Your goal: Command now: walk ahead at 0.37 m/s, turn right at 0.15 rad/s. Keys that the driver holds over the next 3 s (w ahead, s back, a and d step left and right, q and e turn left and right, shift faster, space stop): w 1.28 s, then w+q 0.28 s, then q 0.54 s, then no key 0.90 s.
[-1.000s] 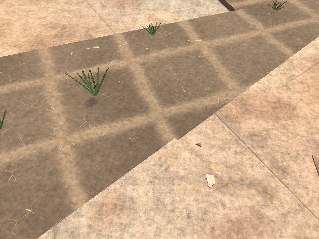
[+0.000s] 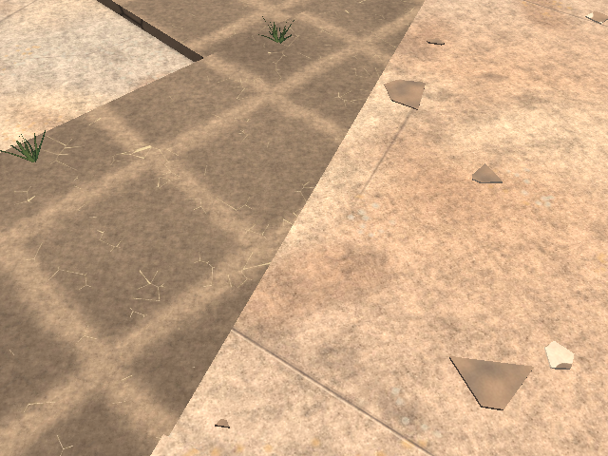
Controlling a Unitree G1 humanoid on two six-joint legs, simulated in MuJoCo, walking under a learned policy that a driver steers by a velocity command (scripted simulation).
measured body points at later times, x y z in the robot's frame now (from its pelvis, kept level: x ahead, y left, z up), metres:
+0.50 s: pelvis +0.21 -0.07 +0.00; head +0.23 -0.09 +0.45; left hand +0.32 +0.19 -0.09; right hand +0.30 -0.35 -0.12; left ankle +0.20 +0.09 -0.66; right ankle +0.21 -0.16 -0.74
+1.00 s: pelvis +0.48 +0.00 -0.03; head +0.53 +0.01 +0.42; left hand +0.51 +0.27 -0.17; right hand +0.67 -0.24 -0.12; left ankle +0.56 +0.09 -0.76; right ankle +0.32 -0.16 -0.65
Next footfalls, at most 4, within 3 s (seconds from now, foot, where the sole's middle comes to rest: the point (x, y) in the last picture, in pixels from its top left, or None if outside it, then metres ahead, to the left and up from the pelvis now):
0.32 right None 0.25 -0.16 -0.78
0.86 left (254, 433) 0.60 0.09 -0.82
1.34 right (342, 357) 0.79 -0.12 -0.82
1.84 left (256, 292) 0.99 0.10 -0.82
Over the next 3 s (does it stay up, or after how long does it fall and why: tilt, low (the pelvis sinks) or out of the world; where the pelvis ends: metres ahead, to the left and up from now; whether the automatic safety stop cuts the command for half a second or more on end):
stays up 0.98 -0.06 -0.04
